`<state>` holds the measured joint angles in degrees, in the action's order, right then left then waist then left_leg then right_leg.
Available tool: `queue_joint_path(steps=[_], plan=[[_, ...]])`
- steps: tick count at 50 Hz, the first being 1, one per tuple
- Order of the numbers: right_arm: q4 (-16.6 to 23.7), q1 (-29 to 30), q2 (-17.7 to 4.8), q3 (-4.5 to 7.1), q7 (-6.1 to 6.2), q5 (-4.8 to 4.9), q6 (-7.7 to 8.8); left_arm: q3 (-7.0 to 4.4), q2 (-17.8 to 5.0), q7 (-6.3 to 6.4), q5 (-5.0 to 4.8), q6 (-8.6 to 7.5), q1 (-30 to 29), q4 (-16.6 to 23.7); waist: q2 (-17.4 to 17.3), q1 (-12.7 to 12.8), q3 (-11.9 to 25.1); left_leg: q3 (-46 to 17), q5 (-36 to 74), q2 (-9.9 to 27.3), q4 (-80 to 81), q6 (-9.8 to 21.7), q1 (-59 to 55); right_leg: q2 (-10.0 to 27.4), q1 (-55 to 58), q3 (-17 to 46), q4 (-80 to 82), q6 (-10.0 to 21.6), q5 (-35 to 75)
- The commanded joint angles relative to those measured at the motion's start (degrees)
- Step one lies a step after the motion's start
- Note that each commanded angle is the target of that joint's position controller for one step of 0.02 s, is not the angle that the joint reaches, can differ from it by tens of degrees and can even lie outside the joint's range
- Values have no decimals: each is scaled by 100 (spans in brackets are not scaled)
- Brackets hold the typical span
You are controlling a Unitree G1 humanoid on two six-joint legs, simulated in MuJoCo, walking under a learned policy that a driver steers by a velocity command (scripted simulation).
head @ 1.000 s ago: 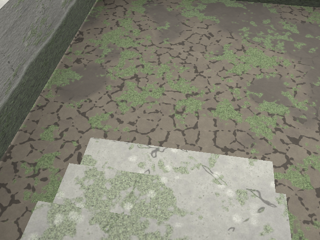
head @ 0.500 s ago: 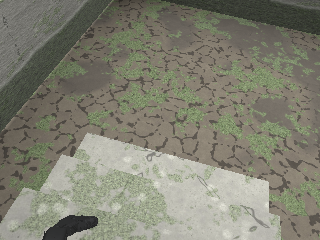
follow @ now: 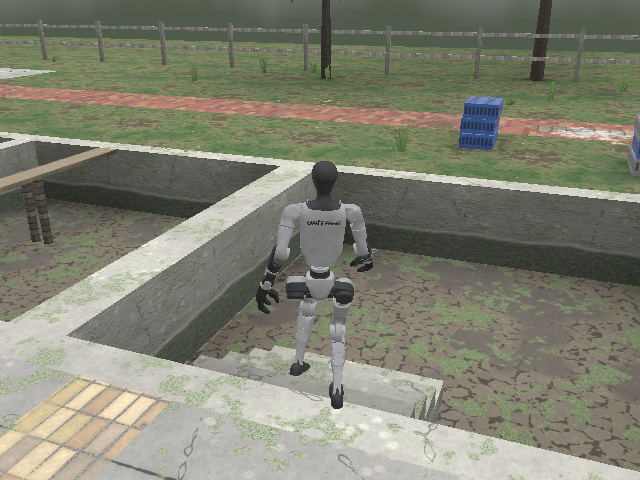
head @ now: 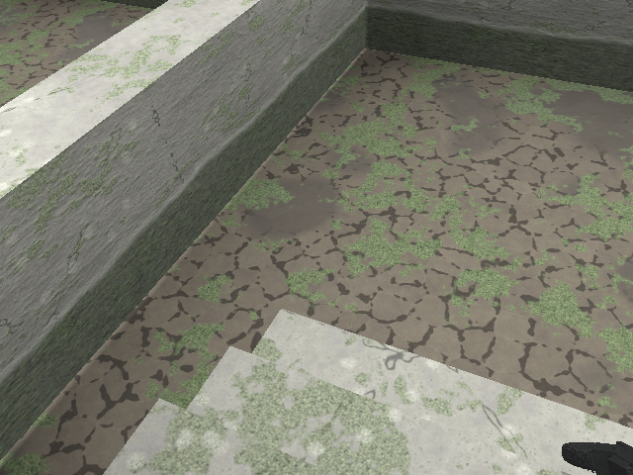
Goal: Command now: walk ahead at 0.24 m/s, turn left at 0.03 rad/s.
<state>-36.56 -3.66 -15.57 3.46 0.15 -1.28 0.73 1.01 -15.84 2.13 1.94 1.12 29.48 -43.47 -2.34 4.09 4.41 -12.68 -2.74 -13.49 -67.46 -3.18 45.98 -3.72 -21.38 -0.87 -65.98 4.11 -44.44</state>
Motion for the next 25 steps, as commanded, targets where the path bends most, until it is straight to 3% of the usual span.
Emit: queue_joint_path(steps=[1, 2, 3, 4, 5, 7, 9, 10, 11, 12, 13, 14, 15, 16, 17, 18, 19, 20, 21, 22, 23, 24, 25], plan=[[-227, -836, -566, 192, -125, 37, -425, -190, -559, -141, -96, -281, -2055, 811, 414, -991, -607, 324, 767, 618, -644, -27, -900, 951, -1100, 2026, 3180, 139, 445], [-54, -223, -466, 111, -162, 2, -425, -180, -533, -162, 9, -269, -1428, 631, 266, -523, -900, 440, 434, 637, -189, 90, -99, 868, -171, 1891, 3210, 133, 529], [102, 413, -393, 71, -175, -69, -365, -235, -617, -131, 134, -270, -689, 406, 72, -72, -1025, 548, 220, 642, 299, 112, 527, 835, 763, 1824, 3181, 179, 732], [279, 1064, -256, 30, -138, -151, -290, -315, -694, -79, 230, -350, 134, 109, 91, 394, -1041, 613, -71, 578, 561, 106, 1157, 840, 1745, 1899, 3270, 310, 1062], [390, 1454, -232, -2, -96, -217, -222, -412, -819, 0, 291, -402, 589, -75, 194, 684, -985, 638, -233, 563, 1049, 45, 1648, 765, 2563, 1971, 3200, 407, 1323], [500, 1825, -176, -49, -51, -172, -104, -454, -684, 93, 294, -466, 833, -268, 568, 945, -804, 827, 29, 586, 2253, -65, 1561, 611, 3056, 1935, 3181, 500, 1838], [422, 1531, 63, -162, -230, -44, -3, -415, -365, 107, 124, -520, 192, -261, 616, 598, -423, 1219, 2177, 882, 3570, -43, -645, 439, 1833, 1704, 2982, 446, 1889], [331, 1255, 160, -200, -304, 32, -8, -416, -362, 117, 28, -552, 8, -317, 735, 366, -354, 1278, 2793, 963, 3728, 33, -1688, 402, 1133, 1684, 2884, 405, 1737], [192, 877, 85, -200, -341, 56, -13, -449, -430, 127, -23, -587, -225, -286, 730, 181, -332, 1224, 3050, 1069, 3882, 118, -2355, 371, 734, 1665, 2639, 373, 1652], [-10, 374, 36, -213, -357, 81, -13, -490, -494, 203, -42, -601, -341, -243, 536, -51, -319, 1124, 3458, 1272, 4390, 248, -2991, 356, 403, 1516, 2239, 337, 1384], [-205, 25, -25, -203, -346, 45, -25, -505, -494, 250, -71, -581, -294, -330, 404, -108, -393, 1245, 3467, 1268, 4738, 318, -3538, 227, 218, 1222, 1778, 248, 1498], [-405, -306, -36, -188, -295, -46, -19, -496, -417, 282, -91, -518, -154, -467, 50, -211, -553, 1195, 3537, 1425, 5290, 416, -4051, 91, -37, 1005, 1012, 163, 1404], [-659, -925, -57, -115, -230, -85, -26, -566, -576, 271, -118, -441, -334, -473, -276, -607, -684, 1106, 3661, 1649, 6107, 707, -4542, -201, -324, 602, -190, 111, 1085], [-864, -1684, -208, -32, -164, -185, -8, -641, -759, 168, -220, -371, -691, -427, -630, -1144, -445, 854, 3743, 2084, 6054, 1232, -5721, -546, -1304, 187, -2155, 99, 74], [-914, -2314, -390, -26, -177, -150, 108, -600, -625, -11, -202, -356, -754, -245, 122, -1193, 47, 924, 3245, 2245, 4607, 1060, -6706, -479, -2202, 376, -2892, 218, 136], [-966, -2388, -691, 31, -150, -82, 227, -476, -220, -47, -386, -443, 148, -23, -837, -528, 566, 112, 5110, 3319, 3364, 1461, -7674, -58, -2959, 1322, -2251, 223, 319], [-1043, -2175, -479, 68, -97, 39, 258, -426, -354, -37, -225, -433, 416, -365, -652, -516, 530, 9, 4559, 3355, 3503, 1683, -7758, 234, -3580, 1286, -1728, 212, 983], [-986, -1573, -606, 160, 39, 109, 334, -462, -549, -56, 42, -337, 194, -331, -529, -354, 526, -642, 2934, 3629, 3984, 2362, -6976, 498, -3521, 1469, -1138, -68, 1844], [-753, -766, -601, 184, 144, -19, 297, -525, -741, -56, 184, -221, 168, -309, -774, -7, 449, -1618, 661, 3992, 4521, 2652, -5708, 910, -3036, 1565, -576, -279, 2109], [-806, -948, -228, 25, 110, -47, 264, -590, -940, -59, 269, -207, -416, -327, 25, -179, 0, -1569, 895, 3771, 4633, 2722, -4701, 977, -2615, 1316, -67, -508, 2213], [-963, -1196, -175, -34, 43, -90, 274, -611, -901, -114, 202, -202, -596, -395, 300, -254, -187, -1269, 1689, 3499, 4534, 2695, -4027, 933, -2014, 1069, 431, -580, 2182], [-1209, -1568, -394, 57, -10, -38, 269, -548, -642, -199, 164, -141, -344, -530, 156, -173, -41, -834, 1694, 3150, 4496, 2512, -3399, 914, -1251, 654, 386, -559, 2415], [-1225, -1560, -533, 89, -53, -28, 309, -510, -495, -269, 102, -102, -445, -595, 127, -133, -109, -301, 1068, 2737, 4584, 2235, -2699, 765, -690, 290, 338, -481, 3026]])
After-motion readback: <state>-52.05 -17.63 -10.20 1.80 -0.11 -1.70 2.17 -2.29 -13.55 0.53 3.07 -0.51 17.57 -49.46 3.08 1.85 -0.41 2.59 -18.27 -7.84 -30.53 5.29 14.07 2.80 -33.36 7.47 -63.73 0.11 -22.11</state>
